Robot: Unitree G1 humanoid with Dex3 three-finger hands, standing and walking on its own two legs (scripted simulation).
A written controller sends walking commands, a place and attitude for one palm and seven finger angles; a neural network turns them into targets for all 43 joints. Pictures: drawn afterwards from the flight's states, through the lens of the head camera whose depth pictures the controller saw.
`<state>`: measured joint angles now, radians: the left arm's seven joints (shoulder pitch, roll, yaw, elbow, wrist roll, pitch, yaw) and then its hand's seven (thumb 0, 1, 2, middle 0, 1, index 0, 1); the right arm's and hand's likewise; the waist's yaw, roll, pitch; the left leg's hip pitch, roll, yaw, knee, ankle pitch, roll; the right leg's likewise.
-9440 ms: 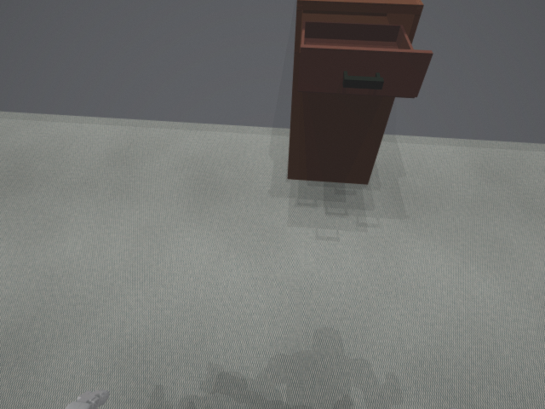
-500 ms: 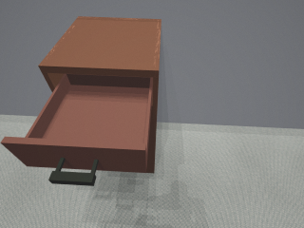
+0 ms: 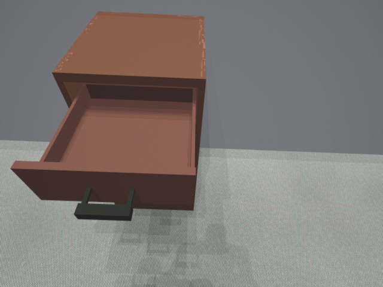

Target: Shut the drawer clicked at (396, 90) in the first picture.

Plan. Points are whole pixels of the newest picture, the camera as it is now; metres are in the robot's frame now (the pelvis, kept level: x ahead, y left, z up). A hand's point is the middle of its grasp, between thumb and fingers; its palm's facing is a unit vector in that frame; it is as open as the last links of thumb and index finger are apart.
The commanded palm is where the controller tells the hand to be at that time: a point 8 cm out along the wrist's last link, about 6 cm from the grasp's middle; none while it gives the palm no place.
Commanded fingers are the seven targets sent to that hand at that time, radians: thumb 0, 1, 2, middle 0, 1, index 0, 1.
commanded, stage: raise the hand and make a fist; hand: left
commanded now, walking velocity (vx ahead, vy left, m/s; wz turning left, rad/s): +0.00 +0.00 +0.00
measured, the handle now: (107, 202) +0.29 +0.21 -0.01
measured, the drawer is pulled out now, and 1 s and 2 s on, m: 0.30 0.30 0.30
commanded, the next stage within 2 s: bring the fist close to the handle in 2.00 s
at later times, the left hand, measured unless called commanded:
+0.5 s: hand out of the picture +0.11 +0.16 -0.02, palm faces +0.10 -0.99 -0.07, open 6.3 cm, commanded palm +0.09 +0.23 -0.02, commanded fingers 0.00 0.90 0.90 -0.62 -0.75 -0.62 -0.75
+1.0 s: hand (97, 284) +0.13 +0.17 +0.02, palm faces +0.04 -1.00 -0.07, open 3.6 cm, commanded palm +0.08 +0.22 +0.03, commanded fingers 0.00 0.90 0.90 -1.12 -1.30 -1.12 -1.30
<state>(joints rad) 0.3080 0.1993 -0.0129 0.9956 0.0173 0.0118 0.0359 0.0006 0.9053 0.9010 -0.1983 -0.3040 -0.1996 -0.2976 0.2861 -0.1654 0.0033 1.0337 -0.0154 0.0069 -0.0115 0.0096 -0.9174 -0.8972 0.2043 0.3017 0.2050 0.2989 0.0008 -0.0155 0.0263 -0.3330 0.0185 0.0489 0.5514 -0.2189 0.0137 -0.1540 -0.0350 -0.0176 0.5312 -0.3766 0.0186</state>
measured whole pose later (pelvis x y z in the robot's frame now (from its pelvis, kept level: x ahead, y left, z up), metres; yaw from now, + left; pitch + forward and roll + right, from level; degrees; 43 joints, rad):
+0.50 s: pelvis -0.03 -0.03 -0.07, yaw +1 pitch +10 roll -1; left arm 0.64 0.18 0.14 -0.03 -0.24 -0.57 -0.26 0.01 0.90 0.90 -0.43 -0.56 -0.38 -0.52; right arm 0.10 -0.23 -0.10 0.56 0.01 -0.24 -0.03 0.01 -0.90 -0.90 0.20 0.30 0.20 0.30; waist 0.04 -0.01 -0.15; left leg -0.85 0.06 -0.03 1.05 -0.38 -0.03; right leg -0.66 0.00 -0.07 1.07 -0.60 -0.02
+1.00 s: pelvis -0.03 -0.02 -0.05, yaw +1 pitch +9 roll -2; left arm 0.68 0.23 0.19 -0.21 -0.31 -0.34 -0.28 0.01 0.90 0.90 -0.93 -1.09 -0.93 -1.09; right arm 0.30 -0.22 -0.06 0.61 0.06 -0.23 -0.08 0.02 -0.90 -0.90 0.21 0.30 0.21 0.30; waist -0.01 0.05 -0.13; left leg -0.77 0.06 -0.01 0.97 -0.35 -0.02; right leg -0.58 0.00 -0.06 0.98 -0.55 -0.01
